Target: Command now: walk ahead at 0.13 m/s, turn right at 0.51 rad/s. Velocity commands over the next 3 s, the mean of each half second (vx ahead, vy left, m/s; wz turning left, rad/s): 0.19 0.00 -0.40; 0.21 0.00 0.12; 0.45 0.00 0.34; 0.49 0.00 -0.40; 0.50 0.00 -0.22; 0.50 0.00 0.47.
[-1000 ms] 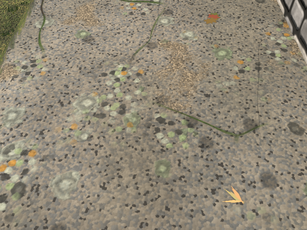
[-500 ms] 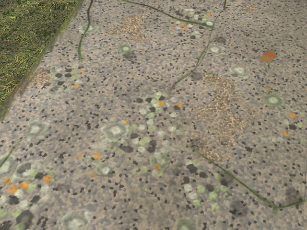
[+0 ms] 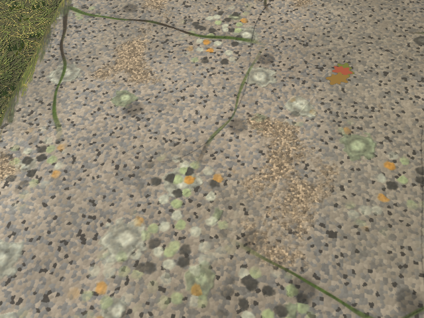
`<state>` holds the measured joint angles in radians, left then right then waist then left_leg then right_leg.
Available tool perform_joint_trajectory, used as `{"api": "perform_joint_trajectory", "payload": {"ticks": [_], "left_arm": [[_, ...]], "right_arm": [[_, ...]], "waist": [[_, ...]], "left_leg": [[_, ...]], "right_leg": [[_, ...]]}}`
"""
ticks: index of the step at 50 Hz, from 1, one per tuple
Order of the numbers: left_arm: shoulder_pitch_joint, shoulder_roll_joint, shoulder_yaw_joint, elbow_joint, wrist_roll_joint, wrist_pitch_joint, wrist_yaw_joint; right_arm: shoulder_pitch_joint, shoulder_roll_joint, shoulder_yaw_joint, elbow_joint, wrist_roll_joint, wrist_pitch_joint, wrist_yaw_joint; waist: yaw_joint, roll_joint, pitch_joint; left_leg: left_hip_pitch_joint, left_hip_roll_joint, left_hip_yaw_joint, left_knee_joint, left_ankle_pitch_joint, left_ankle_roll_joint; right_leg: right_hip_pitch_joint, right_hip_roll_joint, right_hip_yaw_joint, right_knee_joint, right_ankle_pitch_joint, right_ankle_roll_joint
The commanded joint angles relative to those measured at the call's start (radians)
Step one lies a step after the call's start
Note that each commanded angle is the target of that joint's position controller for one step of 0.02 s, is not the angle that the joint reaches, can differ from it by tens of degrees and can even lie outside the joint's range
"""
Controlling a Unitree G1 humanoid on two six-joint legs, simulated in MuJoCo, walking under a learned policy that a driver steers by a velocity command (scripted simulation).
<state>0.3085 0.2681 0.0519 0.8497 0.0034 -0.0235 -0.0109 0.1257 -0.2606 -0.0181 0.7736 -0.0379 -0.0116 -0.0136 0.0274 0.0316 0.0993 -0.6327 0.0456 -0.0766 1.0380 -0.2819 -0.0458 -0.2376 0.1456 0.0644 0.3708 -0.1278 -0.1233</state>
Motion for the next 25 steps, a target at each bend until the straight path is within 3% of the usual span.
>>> {"api": "perform_joint_trajectory", "payload": {"ticks": [1,6,10,13,15,16,17,18,19,20,22,23,25], "left_arm": [[0.042,0.164,0.043,-0.062,-0.003,0.005,0.015],[0.084,0.172,0.055,-0.074,0.007,0.033,0.033],[0.085,0.175,0.061,-0.088,0.026,0.038,0.023],[0.060,0.169,0.060,-0.090,0.033,0.030,0.016],[0.028,0.145,0.050,-0.088,0.020,0.023,0.018],[0.043,0.073,0.028,-0.099,0.011,0.010,0.017],[0.037,0.036,0.015,-0.135,-0.001,0.003,0.017],[0.039,0.143,0.037,-0.126,0.034,0.002,0.023],[0.033,0.149,0.040,-0.101,0.036,0.002,0.021],[0.031,0.125,0.034,-0.085,0.031,0.003,0.016],[0.033,0.105,0.029,-0.073,0.033,0.014,0.008],[0.032,0.098,0.026,-0.068,0.031,0.020,0.006],[0.003,0.081,0.018,-0.067,0.018,0.029,0.003]], "right_arm": [[0.074,-0.089,-0.023,-0.039,0.004,0.019,-0.006],[-0.031,-0.100,-0.021,-0.078,0.016,0.027,-0.013],[-0.090,-0.105,-0.012,-0.101,0.016,0.004,-0.004],[-0.031,-0.104,-0.008,-0.088,0.020,-0.022,-0.001],[0.079,-0.088,-0.005,-0.058,0.014,-0.045,-0.010],[0.134,-0.141,-0.016,-0.049,0.001,-0.056,-0.022],[0.162,-0.254,-0.040,-0.053,-0.008,-0.050,-0.027],[0.188,-0.248,-0.053,-0.023,0.005,-0.041,-0.021],[0.173,-0.177,-0.037,-0.028,0.016,-0.043,-0.013],[0.142,-0.132,-0.026,-0.030,0.021,-0.048,-0.007],[0.129,-0.111,-0.017,-0.021,0.022,-0.057,-0.007],[0.139,-0.111,-0.016,-0.011,0.023,-0.061,-0.004],[0.152,-0.106,-0.012,0.008,0.024,-0.061,-0.002]], "waist": [[-0.023,-0.099,-0.177],[0.019,-0.121,-0.149],[0.041,-0.135,-0.116],[0.011,-0.142,-0.095],[-0.062,-0.097,-0.098],[-0.071,0.035,-0.137],[-0.066,0.223,-0.135],[-0.049,0.127,-0.074],[-0.036,0.027,-0.045],[-0.023,0.005,-0.032],[-0.012,0.091,-0.088],[-0.009,0.101,-0.116],[-0.007,0.099,-0.138]], "left_leg": [[0.065,-0.020,0.041,-0.032,0.066,-0.016],[0.003,-0.030,0.003,-0.136,0.033,-0.014],[0.046,-0.057,-0.015,-0.271,-0.053,0.007],[0.220,-0.079,0.007,-0.440,-0.104,0.040],[0.487,-0.074,0.019,-0.664,0.010,0.075],[0.630,0.083,-0.155,-0.750,-0.091,0.115],[0.713,0.304,-0.524,-0.854,-0.167,0.223],[0.652,0.352,-0.598,-0.812,-0.005,0.288],[0.618,0.313,-0.492,-0.776,0.149,0.291],[0.585,0.257,-0.362,-0.766,0.331,0.266],[0.588,0.175,-0.195,-0.745,0.666,0.227],[0.585,0.153,-0.137,-0.724,0.816,0.221],[0.583,0.135,-0.075,-0.709,0.922,0.214]], "right_leg": [[0.074,-0.249,0.203,-0.022,0.649,-0.063],[0.168,-0.266,0.328,0.004,0.492,-0.053],[0.159,-0.262,0.455,-0.041,0.023,-0.115],[0.087,-0.247,0.480,-0.021,-0.049,-0.106],[-0.053,-0.184,0.438,0.062,-0.113,-0.050],[-0.155,-0.116,0.338,0.212,-0.262,-0.001],[-0.348,0.052,0.135,0.420,-0.456,0.048],[-0.408,0.000,0.103,0.545,-0.479,0.060],[-0.389,-0.033,0.116,0.592,-0.417,0.070],[-0.352,-0.054,0.108,0.599,-0.363,0.090],[-0.287,-0.057,0.062,0.618,-0.294,0.122],[-0.255,-0.050,0.051,0.632,-0.271,0.131],[-0.225,-0.053,0.033,0.581,-0.234,0.144]]}}
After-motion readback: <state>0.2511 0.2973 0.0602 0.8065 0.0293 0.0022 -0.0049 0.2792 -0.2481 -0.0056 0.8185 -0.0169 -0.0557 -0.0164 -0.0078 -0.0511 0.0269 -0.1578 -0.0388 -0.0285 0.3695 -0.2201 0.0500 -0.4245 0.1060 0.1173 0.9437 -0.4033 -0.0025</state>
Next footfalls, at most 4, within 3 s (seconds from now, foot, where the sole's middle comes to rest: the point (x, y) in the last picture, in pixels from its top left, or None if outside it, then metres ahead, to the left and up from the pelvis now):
0.32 left None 0.17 0.13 -0.78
0.70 right None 0.20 -0.08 -0.78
1.12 left None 0.35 0.15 -0.78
1.64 right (227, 232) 0.70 0.03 -0.78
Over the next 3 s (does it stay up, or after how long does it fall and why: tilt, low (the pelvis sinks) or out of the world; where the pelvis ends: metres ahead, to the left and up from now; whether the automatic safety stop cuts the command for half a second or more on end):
stays up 1.23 -0.01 0.00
